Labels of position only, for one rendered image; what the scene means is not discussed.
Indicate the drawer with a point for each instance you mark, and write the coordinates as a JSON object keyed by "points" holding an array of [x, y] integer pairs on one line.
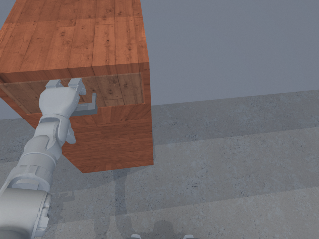
{"points": [[111, 90]]}

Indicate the robot left hand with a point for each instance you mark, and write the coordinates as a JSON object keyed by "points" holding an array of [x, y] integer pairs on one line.
{"points": [[57, 99]]}

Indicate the cabinet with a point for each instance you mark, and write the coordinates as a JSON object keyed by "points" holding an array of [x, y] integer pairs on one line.
{"points": [[57, 39]]}

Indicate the left robot forearm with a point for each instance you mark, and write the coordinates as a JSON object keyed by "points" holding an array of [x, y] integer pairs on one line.
{"points": [[37, 163]]}

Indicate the robot left upper arm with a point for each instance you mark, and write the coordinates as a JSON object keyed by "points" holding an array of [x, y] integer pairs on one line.
{"points": [[24, 213]]}

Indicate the handle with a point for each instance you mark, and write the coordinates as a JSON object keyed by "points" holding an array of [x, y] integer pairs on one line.
{"points": [[86, 108]]}

